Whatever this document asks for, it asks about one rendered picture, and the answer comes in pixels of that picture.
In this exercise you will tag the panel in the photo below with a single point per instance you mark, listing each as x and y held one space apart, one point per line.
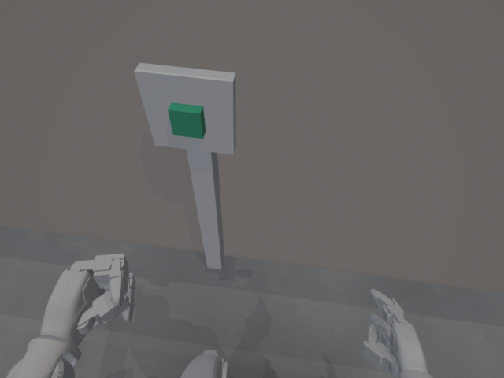
161 85

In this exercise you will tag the robot left forearm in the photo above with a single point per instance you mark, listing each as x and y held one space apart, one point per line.
47 357

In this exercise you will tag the button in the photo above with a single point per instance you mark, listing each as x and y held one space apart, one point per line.
187 120

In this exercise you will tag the left robot hand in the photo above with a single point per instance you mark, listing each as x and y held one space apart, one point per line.
67 315

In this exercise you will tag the robot left thigh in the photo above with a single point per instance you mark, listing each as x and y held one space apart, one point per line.
206 366

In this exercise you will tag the right robot hand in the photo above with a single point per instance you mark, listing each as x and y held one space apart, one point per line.
400 349

